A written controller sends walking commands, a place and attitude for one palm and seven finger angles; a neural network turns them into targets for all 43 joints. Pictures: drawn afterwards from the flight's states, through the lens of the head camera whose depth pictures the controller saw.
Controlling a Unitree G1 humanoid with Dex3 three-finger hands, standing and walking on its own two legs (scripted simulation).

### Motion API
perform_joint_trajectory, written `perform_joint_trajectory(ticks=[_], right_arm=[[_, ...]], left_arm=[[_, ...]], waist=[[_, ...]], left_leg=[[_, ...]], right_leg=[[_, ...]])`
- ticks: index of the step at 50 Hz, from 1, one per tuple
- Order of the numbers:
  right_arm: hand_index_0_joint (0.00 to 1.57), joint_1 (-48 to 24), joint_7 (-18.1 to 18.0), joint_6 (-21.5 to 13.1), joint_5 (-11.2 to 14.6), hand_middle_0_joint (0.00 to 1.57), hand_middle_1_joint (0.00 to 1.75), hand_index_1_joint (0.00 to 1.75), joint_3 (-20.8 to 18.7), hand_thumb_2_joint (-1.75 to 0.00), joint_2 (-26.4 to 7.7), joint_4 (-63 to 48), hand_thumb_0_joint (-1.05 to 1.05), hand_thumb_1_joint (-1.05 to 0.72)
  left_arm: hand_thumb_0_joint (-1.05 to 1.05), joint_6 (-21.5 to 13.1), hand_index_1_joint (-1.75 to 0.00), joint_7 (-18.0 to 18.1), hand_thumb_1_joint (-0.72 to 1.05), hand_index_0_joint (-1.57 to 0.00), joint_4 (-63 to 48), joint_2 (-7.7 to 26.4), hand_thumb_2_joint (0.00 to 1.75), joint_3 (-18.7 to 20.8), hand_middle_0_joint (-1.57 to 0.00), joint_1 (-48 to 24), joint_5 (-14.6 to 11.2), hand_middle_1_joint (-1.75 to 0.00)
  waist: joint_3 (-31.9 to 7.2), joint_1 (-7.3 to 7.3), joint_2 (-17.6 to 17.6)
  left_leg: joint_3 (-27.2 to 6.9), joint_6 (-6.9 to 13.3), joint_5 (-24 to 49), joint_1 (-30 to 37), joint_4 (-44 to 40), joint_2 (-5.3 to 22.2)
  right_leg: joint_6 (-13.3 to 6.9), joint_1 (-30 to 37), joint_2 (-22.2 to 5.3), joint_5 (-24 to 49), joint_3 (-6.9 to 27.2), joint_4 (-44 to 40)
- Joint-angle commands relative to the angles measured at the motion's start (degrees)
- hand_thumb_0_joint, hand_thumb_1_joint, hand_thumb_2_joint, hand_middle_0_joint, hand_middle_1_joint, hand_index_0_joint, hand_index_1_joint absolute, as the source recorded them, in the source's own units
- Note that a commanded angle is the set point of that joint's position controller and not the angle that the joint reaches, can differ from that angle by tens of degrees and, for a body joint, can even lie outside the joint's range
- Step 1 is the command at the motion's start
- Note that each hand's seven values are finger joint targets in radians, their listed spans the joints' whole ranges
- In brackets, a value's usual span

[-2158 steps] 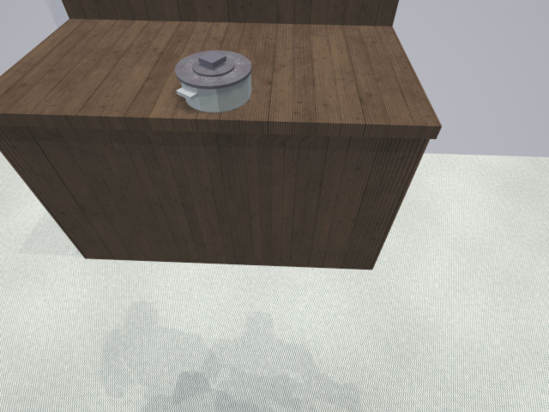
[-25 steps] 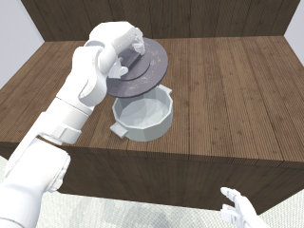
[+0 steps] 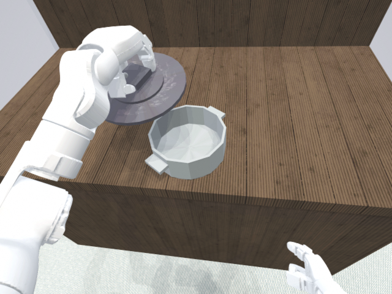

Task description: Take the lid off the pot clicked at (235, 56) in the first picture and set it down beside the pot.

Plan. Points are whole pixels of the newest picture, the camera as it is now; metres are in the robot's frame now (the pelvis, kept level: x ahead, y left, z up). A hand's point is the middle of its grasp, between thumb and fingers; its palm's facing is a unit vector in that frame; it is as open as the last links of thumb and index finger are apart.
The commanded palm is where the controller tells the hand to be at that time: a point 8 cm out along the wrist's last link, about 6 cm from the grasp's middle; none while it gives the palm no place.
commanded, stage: move the lid sideways beside the pot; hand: left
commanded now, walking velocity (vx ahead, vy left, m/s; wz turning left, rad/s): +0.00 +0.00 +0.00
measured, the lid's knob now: (134, 76) +0.47 +0.14 +0.21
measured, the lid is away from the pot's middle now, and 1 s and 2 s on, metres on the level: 0.09 0.22 0.23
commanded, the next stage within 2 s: lower the lid onto the table in 1.28 s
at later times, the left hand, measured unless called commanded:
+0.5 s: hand (89, 76) +0.44 +0.21 +0.23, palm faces -0.17 -0.03 -0.98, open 8.5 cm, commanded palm +0.41 +0.22 +0.31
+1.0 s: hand (61, 74) +0.44 +0.27 +0.24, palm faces -0.19 -0.03 -0.98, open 8.5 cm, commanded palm +0.42 +0.27 +0.31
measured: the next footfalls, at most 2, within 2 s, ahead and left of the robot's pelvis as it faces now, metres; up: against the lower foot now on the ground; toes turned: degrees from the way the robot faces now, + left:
none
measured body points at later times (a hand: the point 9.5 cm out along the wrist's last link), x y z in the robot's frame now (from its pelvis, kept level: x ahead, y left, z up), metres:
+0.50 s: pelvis +0.00 +0.02 +0.00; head +0.04 -0.01 +0.45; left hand +0.44 +0.21 +0.29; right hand +0.17 -0.22 -0.12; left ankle -0.02 +0.07 -0.74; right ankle +0.00 -0.12 -0.74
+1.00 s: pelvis +0.00 +0.02 +0.00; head +0.05 +0.01 +0.45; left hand +0.45 +0.27 +0.29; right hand +0.15 -0.22 -0.12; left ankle -0.02 +0.07 -0.74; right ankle +0.00 -0.12 -0.74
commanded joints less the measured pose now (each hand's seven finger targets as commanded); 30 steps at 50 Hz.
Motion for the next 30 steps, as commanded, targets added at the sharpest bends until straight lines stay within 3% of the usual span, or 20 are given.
perform_joint_trajectory(ticks=[1,2,3,6,8,10,12,13,14,16,17,19,21,22,23,24,26,27,28,30], right_arm=[[0.20,-6.65,-0.44,-2.18,0.22,0.20,0.30,0.30,-2.18,-0.90,-6.39,-8.35,0.00,-0.90],[0.20,-6.35,-0.19,-2.53,0.27,0.20,0.30,0.30,-2.69,-0.90,-6.75,-8.95,0.00,-0.90],[0.20,-5.75,-0.18,-2.82,-0.16,0.20,0.30,0.30,-2.62,-0.90,-6.47,-8.55,0.00,-0.90],[0.20,-4.62,-0.59,-2.35,0.19,0.20,0.30,0.30,-2.49,-0.90,-6.85,-7.86,0.00,-0.90],[0.20,-4.19,-0.47,-2.45,0.19,0.20,0.30,0.30,-2.79,-0.90,-7.07,-8.07,0.00,-0.90],[0.20,-4.49,-0.58,-2.25,0.38,0.20,0.30,0.30,-2.84,-0.90,-7.03,-8.06,0.00,-0.90],[0.20,-4.74,-0.21,-2.60,0.55,0.20,0.30,0.30,-3.57,-0.90,-7.15,-8.72,0.00,-0.90],[0.20,-4.16,0.00,-2.90,0.03,0.20,0.30,0.30,-3.45,-0.90,-7.02,-8.33,0.00,-0.90],[0.20,-4.43,0.05,-2.80,-0.07,0.20,0.30,0.30,-3.46,-0.90,-7.11,-8.18,0.00,-0.90],[0.20,-3.28,-0.08,-2.45,0.11,0.20,0.30,0.30,-3.35,-0.90,-7.40,-7.38,0.00,-0.90],[0.20,-2.59,-0.06,-2.42,0.42,0.20,0.30,0.30,-3.59,-0.90,-7.96,-7.51,0.00,-0.90],[0.20,-2.64,-0.34,-2.12,0.20,0.20,0.30,0.30,-3.36,-0.90,-7.88,-6.83,0.00,-0.90],[0.20,-2.85,-0.36,-2.40,0.14,0.20,0.30,0.30,-3.44,-0.90,-7.78,-7.33,0.00,-0.90],[0.20,-2.61,-0.17,-2.65,0.29,0.20,0.30,0.30,-3.68,-0.90,-8.03,-7.95,0.00,-0.90],[0.20,-2.14,-0.08,-2.67,-0.12,0.20,0.30,0.30,-3.58,-0.90,-7.89,-7.30,0.00,-0.90],[0.20,-2.30,-0.19,-2.47,-0.14,0.20,0.30,0.30,-3.40,-0.90,-7.86,-7.25,0.00,-0.90],[0.20,-2.25,-0.28,-2.05,0.26,0.20,0.30,0.30,-3.26,-0.90,-7.95,-7.33,0.00,-0.90],[0.20,-1.63,-0.14,-2.08,0.41,0.20,0.30,0.30,-3.67,-0.90,-8.38,-7.71,0.00,-0.90],[0.20,-1.66,-0.04,-2.11,-0.04,0.20,0.30,0.30,-3.54,-0.90,-8.07,-7.49,0.00,-0.90],[0.20,-2.14,-0.04,-1.95,0.03,0.20,0.30,0.30,-3.55,-0.90,-7.78,-7.97,0.00,-0.90]], left_arm=[[0.00,-1.08,-0.73,3.52,0.32,-0.96,-12.05,17.86,1.35,12.62,-0.95,-36.32,3.10,-0.70],[0.00,-1.67,-0.73,3.63,0.32,-0.96,-14.61,16.71,1.35,11.96,-0.95,-34.90,1.99,-0.70],[0.00,-1.78,-0.73,3.60,0.32,-0.96,-15.25,20.48,1.35,15.15,-0.95,-36.27,3.11,-0.70],[0.00,-1.96,-0.73,2.67,0.32,-0.96,-7.99,20.18,1.35,14.57,-0.95,-34.09,2.97,-0.70],[0.00,-2.71,-0.73,2.45,0.32,-0.96,-10.70,21.94,1.35,15.61,-0.95,-35.25,2.88,-0.70],[0.00,-3.05,-0.73,2.01,0.32,-0.96,-8.96,19.77,1.35,13.60,-0.95,-35.22,2.73,-0.70],[0.00,-3.68,-0.73,1.86,0.32,-0.96,-14.04,16.42,1.35,10.84,-0.95,-35.64,1.59,-0.70],[0.00,-4.18,-0.73,1.96,0.32,-0.96,-17.15,19.87,1.35,13.56,-0.95,-38.12,2.49,-0.70],[0.00,-4.22,-0.73,1.62,0.32,-0.96,-13.40,19.28,1.35,13.49,-0.95,-35.93,2.77,-0.70],[0.00,-4.37,-0.73,1.49,0.32,-0.96,-10.95,21.12,1.35,14.84,-0.95,-35.47,2.71,-0.70],[0.00,-4.39,-0.73,1.52,0.32,-0.96,-9.40,19.75,1.35,13.70,-0.95,-33.40,1.75,-0.70],[0.00,-4.58,-0.73,1.37,0.32,-0.96,-8.29,22.30,1.35,15.27,-0.95,-37.10,2.79,-0.70],[0.00,-4.97,-0.73,1.49,0.32,-0.96,-9.77,23.65,1.35,16.33,-0.95,-37.21,2.94,-0.70],[0.00,-5.34,-0.73,1.55,0.32,-0.96,-10.71,21.49,1.35,14.75,-0.95,-34.95,2.03,-0.70],[0.00,-5.58,-0.73,1.72,0.32,-0.96,-10.95,25.53,1.35,18.11,-0.95,-36.48,2.96,-0.70],[0.00,-5.60,-0.73,1.23,0.32,-0.96,-6.67,23.64,1.35,16.62,-0.95,-35.00,3.11,-0.70],[0.00,-5.86,-0.73,1.11,0.32,-0.96,-5.32,24.94,1.35,17.08,-0.95,-34.56,3.01,-0.70],[0.00,-6.14,-0.73,1.22,0.32,-0.96,-6.21,23.29,1.35,15.75,-0.95,-32.91,2.26,-0.70],[0.00,-6.34,-0.73,1.23,0.32,-0.96,-7.76,26.01,1.35,17.93,-0.95,-35.29,3.19,-0.70],[0.00,-6.75,-0.73,0.81,0.32,-0.96,-7.71,24.33,1.35,16.69,-0.95,-34.68,3.06,-0.70]], waist=[[-26.54,0.11,-5.32],[-28.51,-0.30,-3.36],[-30.87,0.55,-3.49],[-25.43,-0.22,-7.00],[-27.46,0.06,-6.22],[-25.46,-0.59,-5.39],[-27.89,-1.41,-0.58],[-30.94,-0.51,-0.28],[-29.12,-0.79,0.06],[-27.13,-0.85,-2.20],[-25.99,-1.50,-1.67],[-25.66,-1.00,-4.46],[-27.19,-0.44,-3.82],[-28.11,-0.91,-1.57],[-29.83,-0.05,-2.73],[-27.26,-0.64,-3.85],[-25.20,-0.55,-4.25],[-26.20,-0.98,-2.38],[-28.29,-0.16,-3.54],[-27.60,-0.54,-2.65]], left_leg=[[-3.54,-1.18,22.30,10.16,-0.19,2.12],[-4.28,-1.31,25.35,12.32,1.01,1.91],[-4.32,-1.43,26.82,12.94,0.58,2.11],[-3.71,-1.04,22.20,9.58,0.03,2.16],[-3.94,-1.24,23.45,10.54,-0.13,2.15],[-4.01,-1.10,22.10,10.69,0.02,2.24],[-5.40,-1.67,28.17,15.20,1.51,2.29],[-6.19,-2.39,31.90,16.90,1.21,2.49],[-5.90,-2.24,30.83,16.37,1.69,2.51],[-5.60,-2.25,28.55,14.60,0.94,2.53],[-5.81,-2.38,28.11,14.33,1.33,2.45],[-5.23,-2.07,24.45,12.47,0.07,2.47],[-5.41,-2.03,25.48,13.08,0.17,2.33],[-6.17,-2.51,29.39,14.71,1.27,2.26],[-6.37,-2.90,30.57,14.77,0.72,2.56],[-5.74,-2.46,28.82,13.43,0.90,2.43],[-5.10,-2.10,25.51,11.42,0.16,2.42],[-5.59,-2.41,27.83,12.78,1.04,2.31],[-5.83,-2.64,28.56,12.94,0.55,2.48],[-6.05,-2.63,30.29,13.99,0.94,2.67]], right_leg=[[-3.51,9.82,0.54,19.46,1.33,-0.08],[-3.58,9.60,0.64,20.33,1.31,0.27],[-3.52,11.12,0.82,20.61,1.72,0.12],[-3.34,9.65,0.85,19.56,1.05,-0.69],[-3.29,10.49,0.88,19.54,1.24,-0.68],[-3.40,8.33,1.02,17.93,0.82,-0.96],[-3.54,6.22,1.31,17.96,0.75,-0.82],[-3.48,7.46,1.61,18.47,0.86,-0.71],[-3.66,6.06,1.75,17.53,0.66,-0.94],[-3.63,6.43,1.78,17.53,0.23,-1.30],[-3.64,5.60,1.84,17.08,0.15,-1.38],[-3.63,6.64,1.78,16.59,-0.02,-1.60],[-3.74,7.50,1.67,17.24,0.23,-1.33],[-3.79,6.63,1.76,17.87,0.25,-1.05],[-3.69,7.87,1.84,17.89,0.38,-1.08],[-3.69,6.90,1.88,17.73,0.15,-1.36],[-3.65,7.12,1.65,17.07,0.15,-1.51],[-3.66,6.40,1.69,17.39,0.04,-1.39],[-3.61,7.77,1.73,17.41,0.20,-1.31],[-3.64,6.43,1.78,17.16,0.03,-1.39]])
